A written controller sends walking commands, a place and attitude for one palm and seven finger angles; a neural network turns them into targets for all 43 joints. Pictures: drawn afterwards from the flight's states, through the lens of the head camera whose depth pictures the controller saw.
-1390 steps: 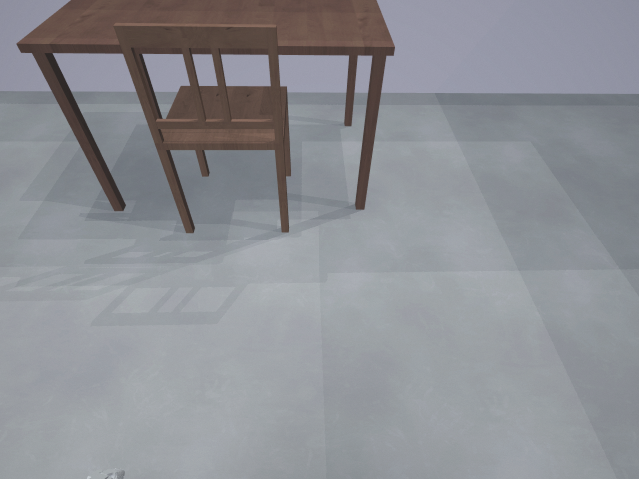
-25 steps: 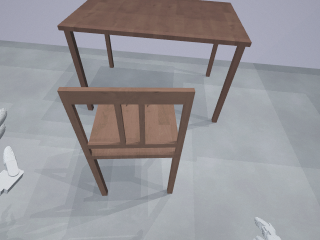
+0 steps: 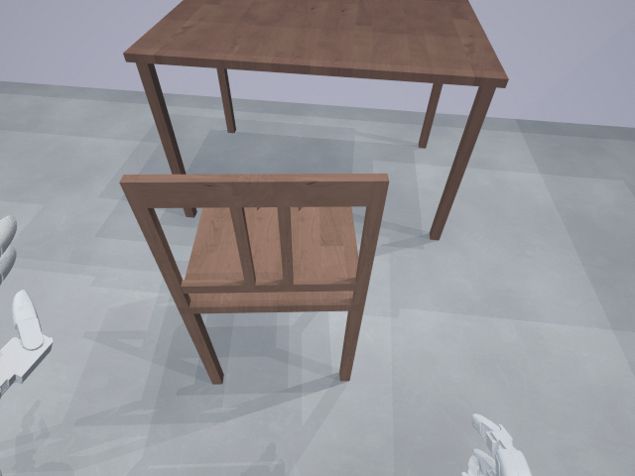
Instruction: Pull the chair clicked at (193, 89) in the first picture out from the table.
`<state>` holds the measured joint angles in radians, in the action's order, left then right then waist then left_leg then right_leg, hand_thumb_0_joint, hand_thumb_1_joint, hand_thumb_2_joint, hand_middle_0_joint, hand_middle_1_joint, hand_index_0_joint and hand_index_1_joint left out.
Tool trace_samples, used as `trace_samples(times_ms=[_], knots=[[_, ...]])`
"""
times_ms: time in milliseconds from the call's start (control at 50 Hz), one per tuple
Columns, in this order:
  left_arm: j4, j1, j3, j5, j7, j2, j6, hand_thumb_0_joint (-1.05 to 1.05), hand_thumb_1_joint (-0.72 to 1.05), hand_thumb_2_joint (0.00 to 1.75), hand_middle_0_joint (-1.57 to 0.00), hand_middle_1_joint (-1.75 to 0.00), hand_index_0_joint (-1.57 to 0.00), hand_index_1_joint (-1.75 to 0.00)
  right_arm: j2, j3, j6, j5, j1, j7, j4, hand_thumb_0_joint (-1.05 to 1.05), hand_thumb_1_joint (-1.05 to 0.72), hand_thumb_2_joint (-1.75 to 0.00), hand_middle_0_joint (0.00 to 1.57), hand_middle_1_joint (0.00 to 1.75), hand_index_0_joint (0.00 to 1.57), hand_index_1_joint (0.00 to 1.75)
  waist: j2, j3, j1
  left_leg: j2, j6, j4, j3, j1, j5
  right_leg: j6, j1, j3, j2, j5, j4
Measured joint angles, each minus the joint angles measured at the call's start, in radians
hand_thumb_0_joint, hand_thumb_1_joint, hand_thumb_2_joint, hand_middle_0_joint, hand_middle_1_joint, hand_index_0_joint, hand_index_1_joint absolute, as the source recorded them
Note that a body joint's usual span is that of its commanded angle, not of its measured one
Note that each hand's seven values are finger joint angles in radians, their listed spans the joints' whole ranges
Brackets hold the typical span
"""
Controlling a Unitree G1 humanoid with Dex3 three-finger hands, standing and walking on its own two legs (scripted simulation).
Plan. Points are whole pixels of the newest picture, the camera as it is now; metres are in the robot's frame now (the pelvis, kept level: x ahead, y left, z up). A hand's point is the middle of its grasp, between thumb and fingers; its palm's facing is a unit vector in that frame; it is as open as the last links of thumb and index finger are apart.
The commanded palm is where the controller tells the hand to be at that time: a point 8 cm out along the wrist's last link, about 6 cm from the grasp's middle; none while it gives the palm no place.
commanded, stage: stop stepping back and stand still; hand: left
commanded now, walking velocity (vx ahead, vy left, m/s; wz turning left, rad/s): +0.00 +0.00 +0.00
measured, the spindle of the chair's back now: (244, 247) +0.55 +0.18 -0.11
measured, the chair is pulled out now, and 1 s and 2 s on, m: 0.57 0.57 0.57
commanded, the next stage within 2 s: let the arm hang, fingers relaxed in 0.12 s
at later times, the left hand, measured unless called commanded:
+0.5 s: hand out of the picture +0.08 +0.17 -0.17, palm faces +0.04 -0.99 -0.14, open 7.2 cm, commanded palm none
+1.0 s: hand out of the picture -0.01 +0.17 -0.17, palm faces +0.02 -0.98 -0.21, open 7.3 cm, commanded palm none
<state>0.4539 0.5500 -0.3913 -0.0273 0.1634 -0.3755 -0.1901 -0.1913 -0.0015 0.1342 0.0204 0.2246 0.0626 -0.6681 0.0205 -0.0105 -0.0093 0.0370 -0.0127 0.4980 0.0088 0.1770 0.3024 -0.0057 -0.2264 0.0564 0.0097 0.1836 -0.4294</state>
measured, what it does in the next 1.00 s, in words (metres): stands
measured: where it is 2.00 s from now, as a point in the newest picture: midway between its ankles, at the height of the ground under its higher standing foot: outside the picture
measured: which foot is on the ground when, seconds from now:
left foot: down 0.00-1.00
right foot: down 0.00-1.00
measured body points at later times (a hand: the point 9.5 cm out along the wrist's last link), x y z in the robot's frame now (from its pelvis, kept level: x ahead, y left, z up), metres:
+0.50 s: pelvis +0.00 +0.01 -0.01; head +0.02 +0.02 +0.44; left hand +0.07 +0.22 -0.16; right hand +0.09 -0.22 -0.14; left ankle -0.02 +0.13 -0.74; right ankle +0.03 -0.12 -0.74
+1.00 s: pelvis +0.00 -0.01 +0.00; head +0.02 -0.01 +0.45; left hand -0.01 +0.22 -0.15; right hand -0.03 -0.21 -0.16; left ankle -0.02 +0.13 -0.74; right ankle +0.03 -0.12 -0.74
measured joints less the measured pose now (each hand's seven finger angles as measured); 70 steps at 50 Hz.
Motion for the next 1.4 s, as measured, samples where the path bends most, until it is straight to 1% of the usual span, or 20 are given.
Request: trace_samples(times_ms=[120, 220, 240, 260, 280, 320, 360, 380, 420, 480, 500, 520, 580, 660, 740, 840, 1040, 1080, 1400], knots=[[0.02, 0.025, -0.015, -0.014, -0.001, -0.032, -0.004, 0.02, 0.89, 0.9, -0.21, -0.31, -0.21, -0.3, -0.025, 0.021, -0.015, 0.009, -0.036, 0.003, 0.033, 0.01, -0.9, -0.9, 0.2, 0.3, 0.2, 0.3, -0.009, -0.022, -0.009, -0.003, 0.001, -0.032, -0.004, -0.019, -0.008, -0.004, 0.015, -0.004, 0.002, -0.005, 0.024], [0.024, 0.041, -0.014, -0.02, -0.001, -0.039, 0.001, 0.02, 0.89, 0.9, -0.21, -0.31, -0.21, -0.3, -0.033, 0.031, -0.028, 0.014, -0.048, 0.008, 0.046, 0.01, -0.9, -0.9, 0.2, 0.3, 0.2, 0.3, -0.015, -0.033, -0.008, -0.006, 0.003, -0.043, -0.006, -0.028, -0.008, -0.008, 0.024, -0.005, 0.005, -0.006, 0.036], [-0.023, 0.015, 0.008, 0.002, -0.015, -0.043, -0.011, 0.01, 0.89, 0.9, -0.21, -0.31, -0.21, -0.3, -0.039, 0.04, -0.012, 0.011, -0.049, -0.011, 0.031, 0.01, -0.9, -0.9, 0.2, 0.3, 0.2, 0.3, -0.011, -0.026, -0.006, -0.009, 0.005, -0.028, -0.002, -0.008, -0.008, -0.008, 0.003, 0.0, 0.01, -0.004, 0.015], [-0.109, -0.034, 0.048, 0.021, -0.043, -0.042, -0.001, 0.01, 0.89, 0.9, -0.2, -0.31, -0.21, -0.3, -0.051, 0.048, -0.007, 0.005, -0.052, -0.032, 0.01, 0.01, -0.9, -0.9, 0.2, 0.3, 0.2, 0.3, -0.003, -0.015, 0.0, -0.017, 0.008, -0.009, 0.003, 0.014, -0.004, -0.007, -0.023, 0.004, 0.019, 0.005, -0.018], [-0.216, -0.087, 0.096, 0.033, -0.069, -0.03, 0.031, 0.01, 0.9, 0.9, -0.2, -0.31, -0.21, -0.3, -0.062, 0.051, -0.016, -0.003, -0.057, -0.046, -0.013, 0.0, -0.9, -0.9, 0.2, 0.3, 0.2, 0.3, 0.004, -0.001, 0.005, -0.027, 0.01, 0.008, 0.006, 0.034, 0.004, -0.009, -0.046, 0.006, 0.03, 0.022, -0.047], [-0.476, -0.188, 0.184, 0.048, -0.104, 0.023, 0.114, 0.0, 0.9, 0.9, -0.2, -0.31, -0.2, -0.3, -0.073, 0.047, -0.053, -0.02, -0.07, -0.061, -0.059, 0.0, -0.9, -0.9, 0.2, 0.3, 0.2, 0.3, 0.019, 0.02, 0.01, -0.043, 0.017, 0.043, 0.007, 0.063, 0.02, -0.018, -0.077, 0.005, 0.047, 0.057, -0.092], [-0.735, -0.26, 0.252, 0.056, -0.123, 0.083, 0.189, 0.0, 0.91, 0.9, -0.19, -0.3, -0.2, -0.3, -0.063, 0.033, -0.089, -0.032, -0.075, -0.067, -0.091, 0.0, -0.91, -0.9, 0.2, 0.3, 0.2, 0.3, 0.023, 0.019, 0.005, -0.049, 0.021, 0.065, 0.007, 0.071, 0.03, -0.022, -0.089, 0.004, 0.054, 0.069, -0.123], [-0.847, -0.282, 0.283, 0.058, -0.129, 0.108, 0.217, 0.01, 0.91, 0.9, -0.19, -0.3, -0.2, -0.3, -0.052, 0.023, -0.103, -0.034, -0.073, -0.068, -0.104, 0.0, -0.91, -0.9, 0.2, 0.3, 0.2, 0.3, 0.016, 0.012, 0.0, -0.051, 0.021, 0.071, 0.006, 0.068, 0.033, -0.021, -0.089, 0.002, 0.055, 0.074, -0.134], [-1.028, -0.299, 0.34, 0.058, -0.141, 0.153, 0.254, 0.01, 0.91, 0.9, -0.19, -0.3, -0.2, -0.3, -0.021, 0.002, -0.121, -0.036, -0.059, -0.068, -0.128, 0.0, -0.91, -0.9, 0.2, 0.3, 0.2, 0.3, -0.011, -0.008, -0.009, -0.051, 0.019, 0.07, 0.004, 0.053, 0.034, -0.016, -0.08, 0.0, 0.055, 0.079, -0.142], [-1.216, -0.281, 0.41, 0.051, -0.154, 0.217, 0.273, 0.01, 0.91, 0.9, -0.19, -0.3, -0.2, -0.3, 0.018, -0.024, -0.133, -0.037, -0.022, -0.064, -0.178, 0.0, -0.91, -0.9, 0.2, 0.3, 0.2, 0.3, -0.05, -0.04, -0.012, -0.039, 0.014, 0.056, 0.002, 0.029, 0.028, -0.014, -0.054, -0.001, 0.043, 0.067, -0.12], [-1.245, -0.278, 0.386, 0.032, -0.135, 0.23, 0.259, -0.01, 0.95, 0.9, -0.2, -0.3, -0.2, -0.3, 0.03, -0.027, -0.135, -0.035, -0.004, -0.061, -0.197, 0.0, -0.91, -0.9, 0.2, 0.3, 0.2, 0.3, -0.058, -0.049, -0.008, -0.034, 0.012, 0.054, 0.007, 0.028, 0.025, -0.011, -0.046, 0.005, 0.037, 0.06, -0.107], [-1.264, -0.28, 0.371, 0.028, -0.123, 0.223, 0.247, -0.03, 0.99, 0.9, -0.2, -0.3, -0.21, -0.3, 0.039, -0.019, -0.135, -0.029, 0.012, -0.051, -0.213, 0.0, -0.92, -0.9, 0.2, 0.3, 0.2, 0.3, -0.065, -0.057, 0.001, -0.029, 0.009, 0.049, 0.011, 0.026, 0.021, -0.008, -0.039, 0.009, 0.033, 0.052, -0.093], [-1.323, -0.273, 0.374, 0.039, -0.131, 0.188, 0.238, -0.05, 1.03, 0.9, -0.21, -0.31, -0.21, -0.3, 0.027, -0.001, -0.144, -0.033, 0.051, -0.039, -0.257, -0.01, -0.95, -0.9, 0.21, 0.3, 0.2, 0.3, -0.062, -0.068, 0.013, -0.019, 0.005, 0.034, 0.018, 0.023, 0.009, -0.002, -0.022, 0.018, 0.021, 0.027, -0.052], [-1.4, -0.248, 0.384, 0.042, -0.139, 0.157, 0.238, -0.03, 1.0, 0.9, -0.2, -0.31, -0.21, -0.3, 0.007, 0.005, -0.154, -0.034, 0.096, -0.038, -0.302, -0.01, -0.94, -0.9, 0.2, 0.3, 0.2, 0.3, -0.042, -0.066, 0.015, -0.016, 0.005, 0.015, 0.017, 0.017, -0.002, -0.001, -0.012, 0.018, 0.017, 0.01, -0.025], [-1.458, -0.23, 0.389, 0.04, -0.141, 0.146, 0.239, -0.01, 0.96, 0.9, -0.2, -0.3, -0.2, -0.3, 0.007, 0.003, -0.151, -0.032, 0.131, -0.038, -0.333, 0.0, -0.93, -0.9, 0.2, 0.3, 0.2, 0.3, -0.024, -0.062, 0.012, -0.018, 0.004, -0.003, 0.014, 0.011, -0.012, 0.0, -0.013, 0.014, 0.019, 0.006, -0.018], [-1.496, -0.224, 0.397, 0.037, -0.139, 0.158, 0.232, 0.0, 0.93, 0.9, -0.2, -0.3, -0.2, -0.3, 0.028, -0.008, -0.145, -0.029, 0.152, -0.039, -0.362, 0.0, -0.92, -0.9, 0.2, 0.3, 0.2, 0.3, -0.006, -0.056, 0.012, -0.019, 0.002, -0.018, 0.01, 0.005, -0.019, 0.003, -0.016, 0.011, 0.021, 0.008, -0.021], [-1.503, -0.256, 0.409, 0.036, -0.136, 0.23, 0.217, 0.01, 0.91, 0.9, -0.19, -0.3, -0.2, -0.3, 0.082, -0.018, -0.135, -0.028, 0.13, -0.039, -0.383, 0.0, -0.91, -0.9, 0.2, 0.3, 0.2, 0.3, -0.001, -0.042, 0.008, -0.015, -0.005, -0.02, 0.006, 0.001, -0.019, 0.011, -0.024, 0.006, 0.017, 0.017, -0.039], [-1.506, -0.261, 0.406, 0.041, -0.127, 0.233, 0.22, 0.01, 0.93, 0.9, -0.2, -0.3, -0.2, -0.3, 0.089, -0.018, -0.135, -0.031, 0.124, -0.036, -0.385, 0.0, -0.91, -0.9, 0.2, 0.3, 0.2, 0.3, -0.004, -0.04, 0.007, -0.012, -0.007, -0.02, 0.005, 0.0, -0.019, 0.013, -0.025, 0.006, 0.014, 0.018, -0.041], [-1.499, -0.261, 0.392, 0.037, -0.131, 0.23, 0.214, 0.01, 0.93, 0.9, -0.2, -0.3, -0.2, -0.3, 0.074, -0.006, -0.128, -0.028, 0.118, -0.029, -0.385, 0.0, -0.91, -0.9, 0.2, 0.3, 0.19, 0.3, -0.011, -0.051, 0.009, -0.004, -0.017, -0.025, 0.012, 0.001, -0.017, 0.022, -0.026, 0.013, 0.006, 0.024, -0.04]])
